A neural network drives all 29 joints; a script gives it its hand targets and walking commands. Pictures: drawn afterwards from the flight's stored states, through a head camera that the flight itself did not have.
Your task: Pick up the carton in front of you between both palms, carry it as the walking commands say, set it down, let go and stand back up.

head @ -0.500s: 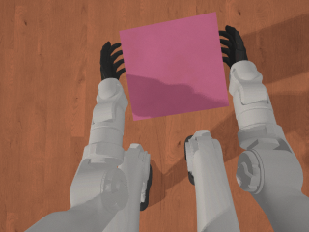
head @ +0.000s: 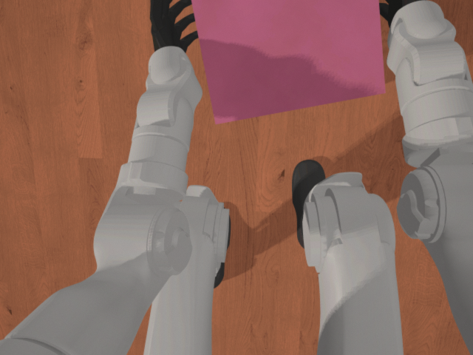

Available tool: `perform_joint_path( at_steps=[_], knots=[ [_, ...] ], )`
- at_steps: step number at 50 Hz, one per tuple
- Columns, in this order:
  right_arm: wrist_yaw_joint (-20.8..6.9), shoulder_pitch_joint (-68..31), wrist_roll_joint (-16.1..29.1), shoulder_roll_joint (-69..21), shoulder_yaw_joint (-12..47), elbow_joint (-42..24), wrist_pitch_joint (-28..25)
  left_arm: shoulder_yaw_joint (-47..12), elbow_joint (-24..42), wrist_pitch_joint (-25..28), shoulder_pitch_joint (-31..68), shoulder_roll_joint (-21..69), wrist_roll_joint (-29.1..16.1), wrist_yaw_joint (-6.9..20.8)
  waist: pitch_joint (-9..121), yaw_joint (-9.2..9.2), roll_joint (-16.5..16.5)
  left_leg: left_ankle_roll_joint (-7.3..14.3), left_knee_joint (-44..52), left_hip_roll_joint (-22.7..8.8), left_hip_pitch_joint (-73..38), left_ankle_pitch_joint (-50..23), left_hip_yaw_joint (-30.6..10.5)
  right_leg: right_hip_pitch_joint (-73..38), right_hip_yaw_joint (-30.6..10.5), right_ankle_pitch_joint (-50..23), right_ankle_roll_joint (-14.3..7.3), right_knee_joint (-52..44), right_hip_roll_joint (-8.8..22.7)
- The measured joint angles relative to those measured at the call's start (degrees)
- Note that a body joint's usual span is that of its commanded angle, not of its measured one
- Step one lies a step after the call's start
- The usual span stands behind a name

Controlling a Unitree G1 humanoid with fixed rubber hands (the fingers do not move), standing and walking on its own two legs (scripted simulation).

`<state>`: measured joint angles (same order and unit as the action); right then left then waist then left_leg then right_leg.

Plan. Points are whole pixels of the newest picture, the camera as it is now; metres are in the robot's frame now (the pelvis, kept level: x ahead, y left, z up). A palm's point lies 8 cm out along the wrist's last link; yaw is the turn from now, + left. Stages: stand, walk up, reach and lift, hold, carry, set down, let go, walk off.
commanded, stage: set down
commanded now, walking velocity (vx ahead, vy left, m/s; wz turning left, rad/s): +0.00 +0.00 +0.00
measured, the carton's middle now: (281, 46) +0.51 -0.11 -0.25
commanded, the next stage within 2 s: none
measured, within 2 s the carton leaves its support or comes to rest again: rests again in 0.38 s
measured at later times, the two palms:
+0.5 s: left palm (172, 54) +0.51 +0.04 -0.18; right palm (392, 14) +0.50 -0.26 -0.19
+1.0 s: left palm (168, 52) +0.52 +0.05 -0.18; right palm (394, 15) +0.50 -0.26 -0.19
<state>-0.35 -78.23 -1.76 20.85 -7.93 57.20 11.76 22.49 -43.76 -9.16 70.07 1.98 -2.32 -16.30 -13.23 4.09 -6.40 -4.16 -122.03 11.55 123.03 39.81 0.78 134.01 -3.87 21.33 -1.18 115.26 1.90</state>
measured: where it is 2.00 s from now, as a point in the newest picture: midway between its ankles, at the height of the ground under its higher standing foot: (259, 241)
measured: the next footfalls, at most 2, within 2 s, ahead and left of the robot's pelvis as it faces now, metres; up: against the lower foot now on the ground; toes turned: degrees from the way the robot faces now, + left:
none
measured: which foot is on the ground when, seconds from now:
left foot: down 0.00-1.00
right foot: down 0.00-1.00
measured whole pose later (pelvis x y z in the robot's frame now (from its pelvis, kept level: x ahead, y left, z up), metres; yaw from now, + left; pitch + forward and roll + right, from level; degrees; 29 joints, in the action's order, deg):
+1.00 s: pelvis -0.01 +0.01 -0.03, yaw +0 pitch +34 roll +4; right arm -6.8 -86.4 -3.1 25.8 -12.7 72.1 7.7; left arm 25.4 -55.2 -7.9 79.2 -1.2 6.0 -6.7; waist -20.6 4.0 -6.1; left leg -4.4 -127.2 13.8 124.0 38.0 0.6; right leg 133.3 -3.6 20.5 -1.3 119.5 4.0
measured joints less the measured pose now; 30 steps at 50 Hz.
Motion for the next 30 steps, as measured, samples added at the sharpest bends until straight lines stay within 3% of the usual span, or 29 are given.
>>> perform_joint_path(
  at_steps=[30],
  knots=[
    [-2.5, -7.0, 2.4, 3.4, 0.5, 13.4, -2.6, 0.3, -8.1, 0.5, 6.0, -2.5, 4.1, 4.6, -4.9, 0.33, 0.6, -0.4, -4.7, 2.2, 2.1, -1.5, -0.8, 0.4, 0.8, -0.8, -0.1, 3.6, 2.0]
  ],
)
